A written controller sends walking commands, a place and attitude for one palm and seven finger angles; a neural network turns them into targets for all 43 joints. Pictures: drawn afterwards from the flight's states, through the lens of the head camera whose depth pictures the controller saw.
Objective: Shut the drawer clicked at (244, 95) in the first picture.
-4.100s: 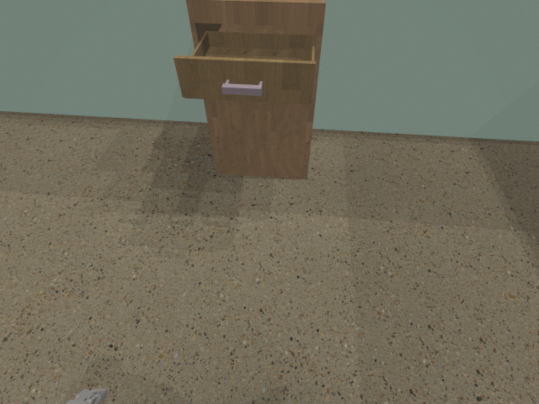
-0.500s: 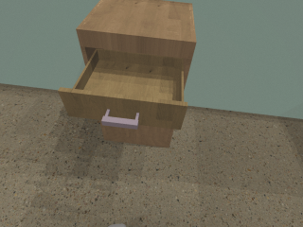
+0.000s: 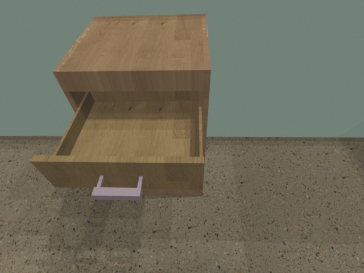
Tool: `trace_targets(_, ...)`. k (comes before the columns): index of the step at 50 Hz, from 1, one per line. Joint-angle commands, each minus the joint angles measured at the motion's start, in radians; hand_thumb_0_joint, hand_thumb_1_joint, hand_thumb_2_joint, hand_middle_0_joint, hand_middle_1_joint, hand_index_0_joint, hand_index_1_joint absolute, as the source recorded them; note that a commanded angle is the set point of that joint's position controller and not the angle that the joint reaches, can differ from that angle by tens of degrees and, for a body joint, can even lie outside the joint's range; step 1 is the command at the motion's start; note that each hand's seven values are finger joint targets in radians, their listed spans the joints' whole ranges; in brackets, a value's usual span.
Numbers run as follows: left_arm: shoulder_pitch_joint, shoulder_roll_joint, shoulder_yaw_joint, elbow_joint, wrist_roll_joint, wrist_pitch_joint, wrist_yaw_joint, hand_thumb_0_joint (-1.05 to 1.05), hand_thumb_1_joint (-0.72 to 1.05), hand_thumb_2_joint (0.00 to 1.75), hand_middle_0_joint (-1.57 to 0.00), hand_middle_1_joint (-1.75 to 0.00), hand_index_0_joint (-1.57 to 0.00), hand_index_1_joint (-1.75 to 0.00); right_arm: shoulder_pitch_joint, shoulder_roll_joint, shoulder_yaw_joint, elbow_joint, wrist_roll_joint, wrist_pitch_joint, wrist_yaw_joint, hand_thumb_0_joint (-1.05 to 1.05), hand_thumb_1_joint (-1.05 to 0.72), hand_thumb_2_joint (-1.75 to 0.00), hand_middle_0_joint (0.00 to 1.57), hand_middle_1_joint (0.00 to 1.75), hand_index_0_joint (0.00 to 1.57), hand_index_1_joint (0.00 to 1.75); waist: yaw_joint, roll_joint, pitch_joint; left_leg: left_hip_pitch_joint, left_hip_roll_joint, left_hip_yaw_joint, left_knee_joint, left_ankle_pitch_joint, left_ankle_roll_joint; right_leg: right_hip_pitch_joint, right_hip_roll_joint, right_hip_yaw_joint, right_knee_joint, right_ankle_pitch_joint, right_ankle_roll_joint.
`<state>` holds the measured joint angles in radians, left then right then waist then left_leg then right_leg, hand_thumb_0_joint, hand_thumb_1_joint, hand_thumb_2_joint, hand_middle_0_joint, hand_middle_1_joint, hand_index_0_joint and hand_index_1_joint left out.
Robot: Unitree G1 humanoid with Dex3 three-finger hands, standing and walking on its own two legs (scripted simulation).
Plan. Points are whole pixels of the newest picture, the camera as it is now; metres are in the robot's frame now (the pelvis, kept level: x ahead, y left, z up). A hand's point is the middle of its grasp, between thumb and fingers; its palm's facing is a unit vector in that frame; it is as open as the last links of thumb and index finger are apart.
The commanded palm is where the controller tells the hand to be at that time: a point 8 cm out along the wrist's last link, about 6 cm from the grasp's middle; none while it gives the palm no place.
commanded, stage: come to a stop and stand still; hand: left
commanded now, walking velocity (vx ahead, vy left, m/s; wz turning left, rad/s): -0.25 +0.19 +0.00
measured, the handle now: (119, 186) +0.34 +0.19 -0.06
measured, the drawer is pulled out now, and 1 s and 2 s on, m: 0.29 0.29 0.29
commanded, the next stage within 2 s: look again from close up in 1.68 s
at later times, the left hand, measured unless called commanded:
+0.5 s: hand out of the picture +0.03 +0.20 -0.18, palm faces +0.04 -0.97 -0.23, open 7.3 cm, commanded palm none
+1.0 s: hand out of the picture -0.02 +0.13 -0.17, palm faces +0.04 -0.99 -0.16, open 7.4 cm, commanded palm none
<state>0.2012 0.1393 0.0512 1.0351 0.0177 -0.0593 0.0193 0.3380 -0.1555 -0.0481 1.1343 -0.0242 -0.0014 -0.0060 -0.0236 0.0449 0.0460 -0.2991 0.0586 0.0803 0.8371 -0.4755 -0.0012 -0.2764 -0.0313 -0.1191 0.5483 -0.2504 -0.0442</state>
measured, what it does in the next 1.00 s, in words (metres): steps on the spot: left foot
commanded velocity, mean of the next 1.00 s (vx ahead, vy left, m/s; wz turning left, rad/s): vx -0.05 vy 0.00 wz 0.00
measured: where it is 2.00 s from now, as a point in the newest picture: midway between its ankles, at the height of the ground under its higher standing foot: outside the picture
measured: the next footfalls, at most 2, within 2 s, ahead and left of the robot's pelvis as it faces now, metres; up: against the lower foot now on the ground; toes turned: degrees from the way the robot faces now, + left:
left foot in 0.24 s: +0.09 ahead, +0.13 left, +0.00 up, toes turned +3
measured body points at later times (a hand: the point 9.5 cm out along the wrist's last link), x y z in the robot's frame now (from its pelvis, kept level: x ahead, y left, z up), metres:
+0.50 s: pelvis +0.01 +0.01 +0.00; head +0.03 +0.01 +0.45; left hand +0.02 +0.25 -0.16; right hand +0.07 -0.22 -0.16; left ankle +0.05 +0.13 -0.73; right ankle -0.02 -0.10 -0.74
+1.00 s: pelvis +0.01 -0.02 +0.01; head +0.02 -0.02 +0.46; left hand -0.02 +0.19 -0.15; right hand -0.05 -0.23 -0.16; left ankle +0.05 +0.13 -0.73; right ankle -0.02 -0.10 -0.73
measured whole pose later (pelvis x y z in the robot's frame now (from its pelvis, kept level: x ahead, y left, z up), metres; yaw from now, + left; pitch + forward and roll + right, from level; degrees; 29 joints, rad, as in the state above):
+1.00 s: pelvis +0.01 -0.02 +0.01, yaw +1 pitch -2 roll +0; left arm 0.31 0.11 0.00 1.15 0.00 -0.01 0.04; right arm 0.34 -0.12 0.00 1.19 -0.02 0.02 -0.03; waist -0.01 0.01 0.05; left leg -0.23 0.06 0.04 0.39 -0.13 -0.04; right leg -0.10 0.03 -0.08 0.41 -0.28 -0.05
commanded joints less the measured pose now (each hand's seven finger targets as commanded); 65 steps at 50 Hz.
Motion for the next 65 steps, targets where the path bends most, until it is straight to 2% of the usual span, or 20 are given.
trace_targets(1, 0.062, 0.119, 0.005, 0.000, 0.005, 0.001, 0.018, 0.00, 0.90, 0.90, -0.20, -0.30, -0.20, -0.30, 0.028, -0.004, 0.012, -0.036, 0.014, -0.011, -0.018, 0.00, -0.90, -0.90, 0.20, 0.30, 0.20, 0.30, 0.003, -0.109, -0.052, -0.081, 0.029, -0.050, 0.037, 0.045, -0.034, 0.121, -0.270, 0.192, -0.228, 0.706, -0.139)
trace_targets(3, 0.047, 0.139, 0.004, -0.001, 0.002, 0.014, 0.023, 0.00, 0.90, 0.90, -0.20, -0.30, -0.20, -0.30, 0.034, 0.000, 0.015, -0.034, 0.020, 0.008, -0.020, 0.00, -0.90, -0.90, 0.20, 0.30, 0.20, 0.30, 0.007, -0.142, -0.056, -0.026, 0.008, -0.034, -0.046, 0.084, -0.042, 0.099, -0.253, 0.160, -0.221, 0.707, -0.133)
trace_targets(7, 0.054, 0.175, 0.019, 0.001, 0.002, 0.043, 0.030, 0.00, 0.90, 0.90, -0.20, -0.30, -0.20, -0.30, -0.014, -0.029, 0.004, -0.064, 0.021, 0.027, -0.020, 0.00, -0.90, -0.90, 0.20, 0.30, 0.20, 0.30, 0.027, -0.168, -0.034, 0.006, -0.009, -0.030, -0.174, 0.126, -0.044, 0.080, -0.253, 0.180, -0.199, 0.572, -0.134)
trace_targets(10, 0.043, 0.175, 0.024, 0.004, -0.001, 0.055, 0.029, 0.00, 0.90, 0.90, -0.20, -0.30, -0.20, -0.30, -0.008, -0.042, -0.002, -0.059, 0.018, 0.026, -0.022, 0.00, -0.90, -0.90, 0.20, 0.30, 0.20, 0.30, 0.015, -0.196, -0.031, 0.121, -0.006, -0.021, -0.352, 0.273, -0.039, 0.025, -0.231, 0.177, -0.149, 0.456, -0.091)
trace_targets(11, 0.038, 0.160, 0.023, -0.001, -0.003, 0.060, 0.029, 0.00, 0.90, 0.90, -0.20, -0.30, -0.20, -0.30, 0.005, -0.062, -0.004, -0.058, 0.015, 0.021, -0.023, 0.00, -0.90, -0.90, 0.20, 0.30, 0.20, 0.30, 0.010, -0.141, -0.033, 0.167, 0.023, -0.048, -0.402, 0.413, -0.025, -0.007, -0.192, 0.163, -0.107, 0.383, -0.057)
trace_targets(12, 0.055, 0.134, 0.020, -0.008, -0.005, 0.066, 0.029, 0.00, 0.90, 0.90, -0.20, -0.30, -0.20, -0.30, -0.008, -0.094, -0.006, -0.067, 0.009, 0.012, -0.025, 0.00, -0.90, -0.90, 0.20, 0.30, 0.20, 0.30, 0.026, -0.029, -0.044, 0.181, 0.102, -0.117, -0.420, 0.614, 0.010, -0.022, -0.123, 0.123, -0.058, 0.275, -0.014)
trace_targets(13, 0.067, 0.108, 0.012, -0.012, -0.004, 0.070, 0.032, 0.00, 0.90, 0.90, -0.20, -0.30, -0.20, -0.30, -0.025, -0.120, -0.006, -0.082, 0.006, 0.010, -0.027, 0.00, -0.90, -0.90, 0.20, 0.30, 0.20, 0.30, 0.038, 0.025, -0.042, 0.121, 0.157, -0.151, -0.448, 0.692, 0.050, 0.022, -0.066, 0.088, -0.037, 0.134, 0.015)
trace_targets(14, 0.070, 0.091, 0.006, 0.001, -0.003, 0.079, 0.032, 0.00, 0.90, 0.90, -0.20, -0.30, -0.20, -0.30, -0.062, -0.124, -0.004, -0.088, 0.008, 0.004, -0.030, 0.00, -0.90, -0.90, 0.20, 0.30, 0.20, 0.30, 0.048, 0.136, -0.047, 0.077, 0.184, -0.195, -0.514, 0.719, 0.085, 0.063, -0.036, 0.051, 0.017, 0.006, 0.039)
trace_targets(15, 0.074, 0.097, 0.002, 0.003, -0.003, 0.084, 0.030, 0.00, 0.90, 0.90, -0.20, -0.30, -0.20, -0.30, -0.080, -0.125, -0.001, -0.095, 0.010, 0.000, -0.034, 0.00, -0.90, -0.90, 0.20, 0.30, 0.20, 0.30, 0.053, 0.163, -0.034, 0.056, 0.206, -0.225, -0.552, 0.741, 0.119, 0.065, -0.021, 0.054, 0.080, -0.122, 0.046)
trace_targets(17, 0.102, 0.093, -0.002, 0.021, -0.002, 0.090, 0.026, 0.00, 0.90, 0.90, -0.20, -0.30, -0.20, -0.30, -0.124, -0.130, -0.002, -0.109, 0.008, -0.003, -0.041, 0.00, -0.90, -0.90, 0.20, 0.30, 0.20, 0.30, 0.062, 0.125, -0.055, 0.097, 0.215, -0.226, -0.558, 0.718, 0.158, 0.016, -0.025, 0.092, 0.173, -0.209, 0.047)
trace_targets(21, 0.123, 0.085, -0.010, 0.035, 0.000, 0.087, 0.023, 0.00, 0.90, 0.90, -0.20, -0.30, -0.20, -0.30, -0.138, -0.145, -0.012, -0.108, 0.008, -0.001, -0.038, 0.00, -0.90, -0.90, 0.20, 0.30, 0.20, 0.30, 0.053, 0.066, -0.072, 0.121, 0.205, -0.203, -0.518, 0.687, 0.161, 0.030, -0.027, 0.102, 0.089, -0.166, 0.056)
trace_targets(23, 0.159, 0.089, -0.014, 0.047, 0.002, 0.077, 0.024, 0.00, 0.90, 0.90, -0.20, -0.30, -0.20, -0.30, -0.138, -0.138, -0.012, -0.101, 0.014, 0.003, -0.034, 0.00, -0.90, -0.90, 0.20, 0.30, 0.20, 0.30, 0.057, 0.038, -0.087, 0.108, 0.154, -0.180, -0.471, 0.563, 0.112, 0.099, -0.030, 0.115, -0.105, -0.018, 0.054)
trace_targets(25, 0.135, 0.131, -0.020, 0.048, 0.003, 0.061, 0.025, 0.00, 0.90, 0.90, -0.20, -0.30, -0.20, -0.30, -0.125, -0.099, -0.005, -0.097, 0.025, 0.003, -0.024, 0.00, -0.90, -0.90, 0.20, 0.30, 0.20, 0.30, 0.024, -0.041, -0.064, 0.103, 0.076, -0.138, -0.458, 0.380, 0.036, 0.088, -0.101, 0.209, -0.216, 0.096, 0.025)
trace_targets(26, 0.105, 0.138, -0.023, 0.048, 0.002, 0.053, 0.023, 0.00, 0.90, 0.90, -0.20, -0.30, -0.20, -0.30, -0.129, -0.085, -0.001, -0.092, 0.023, 0.009, -0.022, 0.00, -0.90, -0.90, 0.20, 0.30, 0.20, 0.30, 0.011, -0.129, -0.057, 0.132, 0.046, -0.103, -0.437, 0.345, 0.009, 0.043, -0.121, 0.232, -0.232, 0.102, 0.012)
trace_targets(27, 0.082, 0.137, -0.026, 0.046, 0.000, 0.048, 0.022, 0.00, 0.90, 0.90, -0.20, -0.30, -0.20, -0.30, -0.121, -0.082, 0.004, -0.081, 0.020, 0.014, -0.019, 0.00, -0.90, -0.90, 0.20, 0.30, 0.20, 0.30, -0.001, -0.169, -0.041, 0.154, 0.037, -0.091, -0.433, 0.323, -0.002, 0.009, -0.133, 0.238, -0.253, 0.082, 0.000)
trace_targets(32, 0.098, 0.123, -0.035, 0.066, -0.004, 0.049, 0.020, 0.00, 0.90, 0.90, -0.20, -0.30, -0.20, -0.30, -0.095, -0.081, 0.018, -0.040, 0.015, 0.015, -0.015, 0.00, -0.90, -0.90, 0.20, 0.30, 0.20, 0.30, 0.004, -0.095, 0.051, 0.151, 0.043, -0.101, -0.487, 0.285, -0.005, -0.045, -0.094, 0.216, -0.309, -0.114, 0.010)
trace_targets(38, 0.144, 0.109, -0.037, 0.083, -0.008, 0.047, 0.020, 0.00, 0.90, 0.90, -0.20, -0.30, -0.20, -0.30, -0.049, -0.072, 0.031, -0.012, 0.011, 0.012, -0.018, 0.00, -0.90, -0.90, 0.20, 0.30, 0.20, 0.30, 0.016, -0.069, 0.080, 0.125, 0.037, -0.099, -0.492, 0.296, -0.006, -0.029, -0.092, 0.210, -0.325, -0.139, 0.005)
trace_targets(52, 0.202, 0.058, -0.037, 0.106, -0.014, 0.039, 0.026, 0.00, 0.90, 0.90, -0.20, -0.30, -0.20, -0.30, 0.043, -0.034, 0.038, 0.027, 0.013, -0.005, -0.032, 0.00, -0.90, -0.90, 0.20, 0.30, 0.20, 0.30, 0.028, -0.034, 0.040, 0.121, 0.048, -0.104, -0.478, 0.408, 0.000, 0.060, -0.080, 0.164, -0.273, 0.035, -0.001)
trace_targets(59, 0.217, 0.047, -0.037, 0.111, -0.012, 0.037, 0.030, 0.00, 0.90, 0.90, -0.20, -0.30, -0.20, -0.30, 0.052, -0.024, 0.036, 0.027, 0.014, -0.006, -0.035, 0.00, -0.90, -0.90, 0.20, 0.30, 0.20, 0.30, 0.025, -0.060, 0.050, 0.125, 0.049, -0.102, -0.471, 0.413, 0.003, 0.059, -0.078, 0.157, -0.269, 0.062, 0.003)
trace_targets(65, 0.229, 0.050, -0.036, 0.107, -0.009, 0.035, 0.031, 0.00, 0.90, 0.90, -0.20, -0.30, -0.20, -0.30, 0.034, -0.024, 0.036, 0.020, 0.016, -0.009, -0.036, 0.00, -0.90, -0.90, 0.20, 0.30, 0.20, 0.30, 0.028, -0.069, 0.043, 0.137, 0.049, -0.099, -0.461, 0.441, 0.009, 0.081, -0.077, 0.151, -0.258, 0.159, 0.009)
